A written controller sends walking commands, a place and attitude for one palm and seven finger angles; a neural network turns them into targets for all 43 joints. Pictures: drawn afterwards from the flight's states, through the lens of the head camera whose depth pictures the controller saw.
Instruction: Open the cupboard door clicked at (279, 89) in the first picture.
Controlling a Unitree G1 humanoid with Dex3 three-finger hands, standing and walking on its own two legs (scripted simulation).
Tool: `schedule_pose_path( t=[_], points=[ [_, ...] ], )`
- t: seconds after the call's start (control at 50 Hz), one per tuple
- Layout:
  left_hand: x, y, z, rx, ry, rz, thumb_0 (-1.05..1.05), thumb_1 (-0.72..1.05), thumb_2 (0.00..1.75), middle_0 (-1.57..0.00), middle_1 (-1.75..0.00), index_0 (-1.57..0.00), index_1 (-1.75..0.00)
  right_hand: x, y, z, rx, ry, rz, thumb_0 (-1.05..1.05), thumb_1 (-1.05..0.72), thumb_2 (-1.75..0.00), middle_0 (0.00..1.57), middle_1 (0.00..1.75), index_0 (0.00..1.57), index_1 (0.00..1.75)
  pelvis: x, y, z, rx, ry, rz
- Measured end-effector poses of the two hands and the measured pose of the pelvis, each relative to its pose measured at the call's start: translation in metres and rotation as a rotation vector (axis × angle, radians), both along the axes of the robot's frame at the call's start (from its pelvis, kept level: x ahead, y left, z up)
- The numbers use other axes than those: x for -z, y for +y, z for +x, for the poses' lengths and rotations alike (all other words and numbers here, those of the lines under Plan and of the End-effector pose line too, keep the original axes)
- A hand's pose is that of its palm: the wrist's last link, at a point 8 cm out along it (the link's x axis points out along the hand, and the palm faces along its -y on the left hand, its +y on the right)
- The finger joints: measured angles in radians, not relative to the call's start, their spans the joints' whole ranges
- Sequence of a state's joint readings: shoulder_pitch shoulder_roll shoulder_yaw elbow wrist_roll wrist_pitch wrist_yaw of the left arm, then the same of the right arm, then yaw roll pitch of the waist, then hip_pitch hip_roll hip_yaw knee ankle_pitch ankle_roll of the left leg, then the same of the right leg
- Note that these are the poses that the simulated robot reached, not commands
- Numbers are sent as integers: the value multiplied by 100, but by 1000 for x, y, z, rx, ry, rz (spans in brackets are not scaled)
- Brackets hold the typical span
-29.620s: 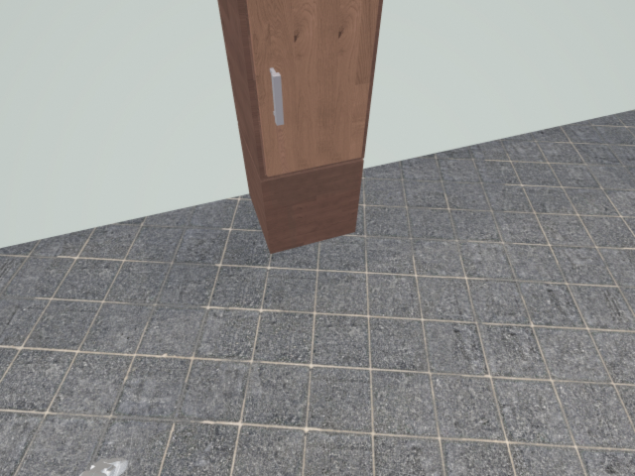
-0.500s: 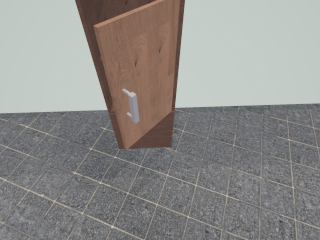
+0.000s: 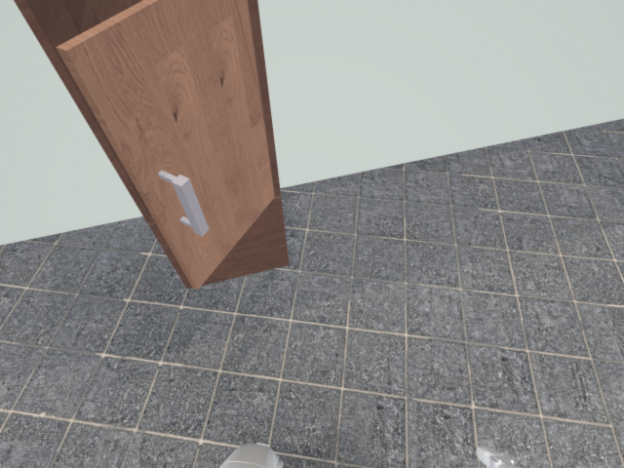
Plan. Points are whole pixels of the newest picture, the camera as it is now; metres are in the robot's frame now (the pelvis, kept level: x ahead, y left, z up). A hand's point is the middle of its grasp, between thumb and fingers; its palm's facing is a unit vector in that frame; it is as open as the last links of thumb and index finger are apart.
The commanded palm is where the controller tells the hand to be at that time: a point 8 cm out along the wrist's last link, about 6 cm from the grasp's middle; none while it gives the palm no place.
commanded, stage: walk to a spot facing it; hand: left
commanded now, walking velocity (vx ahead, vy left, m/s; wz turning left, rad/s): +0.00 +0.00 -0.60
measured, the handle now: (183, 203) +0.53 +0.29 -0.06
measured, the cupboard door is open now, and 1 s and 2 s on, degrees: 46 46 46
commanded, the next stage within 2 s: none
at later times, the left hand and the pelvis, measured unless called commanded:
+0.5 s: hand (214, 431) +0.18 +0.17 -0.17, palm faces -0.29 -0.91 -0.30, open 7.4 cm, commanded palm none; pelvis +0.00 +0.00 -0.02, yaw -17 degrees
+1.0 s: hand (290, 401) +0.23 +0.06 -0.17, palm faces -0.57 -0.78 -0.24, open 7.4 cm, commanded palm none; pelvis +0.02 -0.05 -0.02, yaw -36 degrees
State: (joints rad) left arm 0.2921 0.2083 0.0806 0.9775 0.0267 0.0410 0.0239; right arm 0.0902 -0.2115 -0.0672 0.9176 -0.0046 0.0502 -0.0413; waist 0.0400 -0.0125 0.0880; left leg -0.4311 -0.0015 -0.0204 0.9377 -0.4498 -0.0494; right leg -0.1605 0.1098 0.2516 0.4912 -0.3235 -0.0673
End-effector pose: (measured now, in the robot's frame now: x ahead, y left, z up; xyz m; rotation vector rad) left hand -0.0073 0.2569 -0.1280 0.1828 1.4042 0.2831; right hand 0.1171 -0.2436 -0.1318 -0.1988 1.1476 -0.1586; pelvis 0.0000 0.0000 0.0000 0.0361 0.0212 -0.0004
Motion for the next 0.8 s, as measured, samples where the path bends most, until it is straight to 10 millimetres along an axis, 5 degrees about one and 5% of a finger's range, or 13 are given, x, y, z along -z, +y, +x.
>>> schedule_pose_path(
  t=[0.14, 0.26, 0.44, 0.5, 0.62, 0.8],
  points=[
    [20, 28, 35, 64, -27, -27, 0, 91, 90, -20, -30, -20, -30, -7, 21, 22, 15, -122, -34, 1, -90, -90, 20, 30, 20, 30, 13, 25, 7, 71, 29, -51],
    [16, 31, 91, 174, -101, -42, 0, 91, 90, -20, -30, -19, -30, -8, 25, -25, 38, -25, -39, 1, -90, -90, 20, 30, 20, 30, 6, 25, 4, 141, 17, -47],
    [7, -19, 178, 422, -221, -35, 0, 91, 90, -20, -30, -19, -30, 23, -12, -136, 272, 151, 0, 1, -90, -90, 21, 30, 20, 30, 20, 0, 4, 267, 4, -25],
    [6, -37, 191, 473, -229, -20, 0, 91, 90, -20, -30, -19, -30, 29, -26, -162, 348, 205, -10, 1, -90, -90, 20, 30, 20, 30, 21, -3, 1, 302, -8, -38],
    [4, -63, 200, 548, -188, -47, 0, 91, 90, -20, -30, -20, -30, 9, -33, -176, 442, 178, -28, 1, -91, -90, 20, 30, 19, 30, 9, -6, 5, 380, -4, -15],
    [17, -87, 229, 628, -173, -128, 0, 91, 90, -20, -30, -20, -30, 3, -2, -186, 506, 140, -24, 1, -90, -90, 20, 30, 19, 30, 11, -5, 18, 480, 25, -36]
  ],
)
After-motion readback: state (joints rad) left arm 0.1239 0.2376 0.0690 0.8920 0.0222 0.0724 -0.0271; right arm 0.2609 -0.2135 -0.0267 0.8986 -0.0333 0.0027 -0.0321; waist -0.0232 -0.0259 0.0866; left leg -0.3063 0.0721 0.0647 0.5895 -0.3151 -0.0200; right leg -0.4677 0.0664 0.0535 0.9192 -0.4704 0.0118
